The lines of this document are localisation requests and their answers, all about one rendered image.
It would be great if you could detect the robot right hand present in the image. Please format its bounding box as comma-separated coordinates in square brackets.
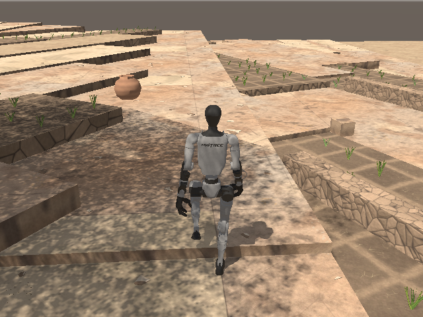
[230, 184, 243, 197]

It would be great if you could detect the robot left hand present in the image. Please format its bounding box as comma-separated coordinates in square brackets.
[176, 196, 192, 217]

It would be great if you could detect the left robot forearm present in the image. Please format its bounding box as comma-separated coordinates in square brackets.
[177, 161, 190, 197]

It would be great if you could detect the robot right upper arm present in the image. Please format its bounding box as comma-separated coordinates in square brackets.
[226, 133, 240, 170]

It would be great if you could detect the robot left upper arm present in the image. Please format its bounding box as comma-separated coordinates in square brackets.
[183, 133, 199, 171]

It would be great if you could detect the robot torso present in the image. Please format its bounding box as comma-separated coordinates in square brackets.
[197, 130, 228, 198]

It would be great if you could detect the right robot forearm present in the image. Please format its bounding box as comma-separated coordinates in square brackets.
[233, 161, 243, 186]

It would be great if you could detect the robot right shin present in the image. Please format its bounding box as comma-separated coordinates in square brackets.
[217, 222, 229, 267]

